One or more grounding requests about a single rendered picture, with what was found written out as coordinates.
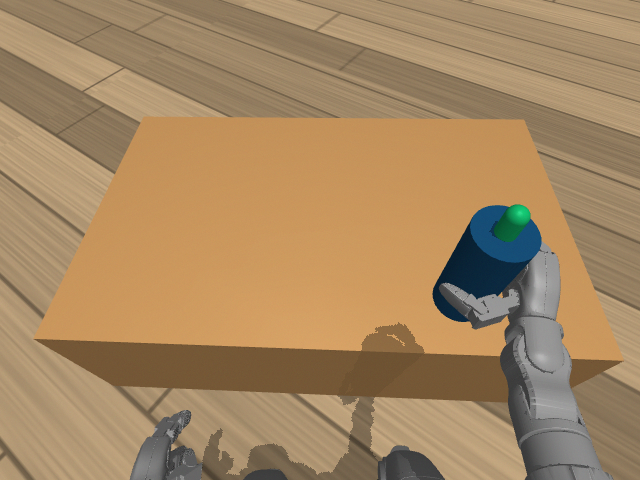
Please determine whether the bottle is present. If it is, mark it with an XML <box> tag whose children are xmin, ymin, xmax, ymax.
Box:
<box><xmin>433</xmin><ymin>204</ymin><xmax>542</xmax><ymax>322</ymax></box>

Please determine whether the right robot hand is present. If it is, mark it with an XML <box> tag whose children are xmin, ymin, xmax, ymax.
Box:
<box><xmin>439</xmin><ymin>224</ymin><xmax>561</xmax><ymax>330</ymax></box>

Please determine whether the right robot arm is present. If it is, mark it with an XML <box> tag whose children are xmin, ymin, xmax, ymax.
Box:
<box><xmin>500</xmin><ymin>315</ymin><xmax>614</xmax><ymax>480</ymax></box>

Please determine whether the left robot hand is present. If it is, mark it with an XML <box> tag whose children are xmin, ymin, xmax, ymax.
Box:
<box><xmin>130</xmin><ymin>410</ymin><xmax>202</xmax><ymax>480</ymax></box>

